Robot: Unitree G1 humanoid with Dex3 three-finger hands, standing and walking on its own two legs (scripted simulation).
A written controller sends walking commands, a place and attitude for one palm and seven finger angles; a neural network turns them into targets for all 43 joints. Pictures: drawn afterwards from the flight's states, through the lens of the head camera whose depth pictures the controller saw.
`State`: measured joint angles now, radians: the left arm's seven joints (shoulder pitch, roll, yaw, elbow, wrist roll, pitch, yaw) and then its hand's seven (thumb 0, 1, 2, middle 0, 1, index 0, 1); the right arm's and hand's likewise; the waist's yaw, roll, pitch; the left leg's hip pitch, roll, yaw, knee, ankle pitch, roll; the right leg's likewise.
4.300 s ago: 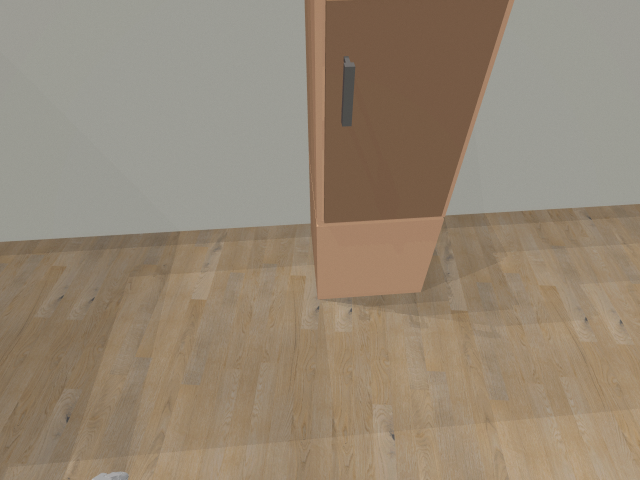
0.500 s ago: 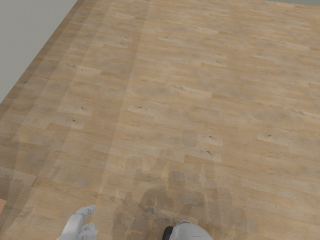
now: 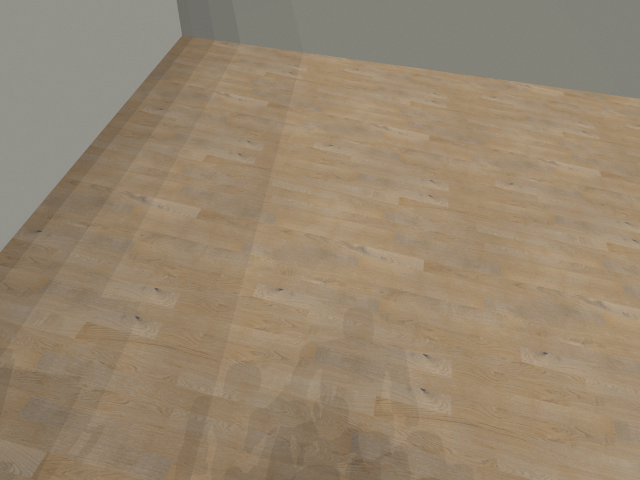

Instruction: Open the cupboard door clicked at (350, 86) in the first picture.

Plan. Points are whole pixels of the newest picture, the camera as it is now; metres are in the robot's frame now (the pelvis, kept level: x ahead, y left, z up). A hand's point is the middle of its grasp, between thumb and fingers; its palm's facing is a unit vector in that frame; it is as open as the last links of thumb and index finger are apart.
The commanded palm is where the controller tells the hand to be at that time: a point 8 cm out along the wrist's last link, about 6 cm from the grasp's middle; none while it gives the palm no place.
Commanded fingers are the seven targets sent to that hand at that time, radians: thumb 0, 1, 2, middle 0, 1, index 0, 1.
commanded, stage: turn to face it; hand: left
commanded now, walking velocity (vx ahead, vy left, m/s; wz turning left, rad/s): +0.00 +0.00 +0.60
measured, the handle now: out of the picture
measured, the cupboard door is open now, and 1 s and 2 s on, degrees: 0 0 0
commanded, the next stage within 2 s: none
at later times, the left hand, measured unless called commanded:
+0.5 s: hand out of the picture +0.07 +0.20 -0.14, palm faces +0.27 -0.93 -0.27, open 7.4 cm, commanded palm none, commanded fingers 0.00 0.90 0.90 -0.20 -0.30 -0.20 -0.30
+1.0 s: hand out of the picture -0.12 +0.17 -0.18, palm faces +0.60 -0.76 -0.27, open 7.4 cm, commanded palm none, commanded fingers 0.00 0.90 0.90 -0.20 -0.30 -0.20 -0.30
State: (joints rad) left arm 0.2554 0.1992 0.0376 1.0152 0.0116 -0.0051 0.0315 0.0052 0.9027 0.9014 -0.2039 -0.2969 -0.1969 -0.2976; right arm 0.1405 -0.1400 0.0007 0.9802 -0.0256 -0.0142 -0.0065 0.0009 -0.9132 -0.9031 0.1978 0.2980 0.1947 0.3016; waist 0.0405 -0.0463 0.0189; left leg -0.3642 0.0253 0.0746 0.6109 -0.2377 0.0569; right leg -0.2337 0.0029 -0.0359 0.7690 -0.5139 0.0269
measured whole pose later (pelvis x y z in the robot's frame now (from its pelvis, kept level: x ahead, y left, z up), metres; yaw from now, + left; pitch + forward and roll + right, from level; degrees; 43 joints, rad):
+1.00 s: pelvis -0.01 -0.02 -0.01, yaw +35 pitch +0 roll +2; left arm 0.29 0.26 0.06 0.93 0.02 0.05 0.01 0.01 0.90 0.90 -0.21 -0.30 -0.20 -0.30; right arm 0.09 -0.26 -0.06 0.87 -0.02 0.03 0.02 0.01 -0.91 -0.90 0.20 0.30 0.19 0.30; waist 0.04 -0.06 0.10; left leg -0.32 0.01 0.10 0.64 -0.32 0.02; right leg -0.34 -0.18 -0.15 0.94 -0.52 0.07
